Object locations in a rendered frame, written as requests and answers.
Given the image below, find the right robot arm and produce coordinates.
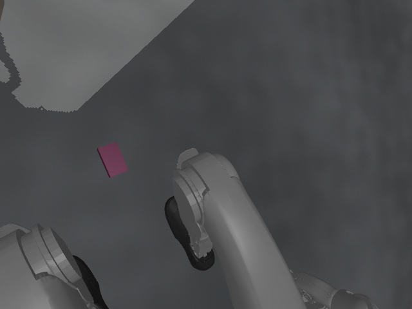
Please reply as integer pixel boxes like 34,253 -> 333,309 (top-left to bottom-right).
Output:
331,289 -> 379,309

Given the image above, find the right robot foot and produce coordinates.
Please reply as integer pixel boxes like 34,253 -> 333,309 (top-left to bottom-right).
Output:
165,196 -> 214,270

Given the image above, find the right robot hand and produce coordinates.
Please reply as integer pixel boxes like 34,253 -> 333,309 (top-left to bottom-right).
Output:
290,270 -> 338,309

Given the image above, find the left robot foot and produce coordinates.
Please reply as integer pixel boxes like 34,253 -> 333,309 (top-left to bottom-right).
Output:
73,255 -> 109,309

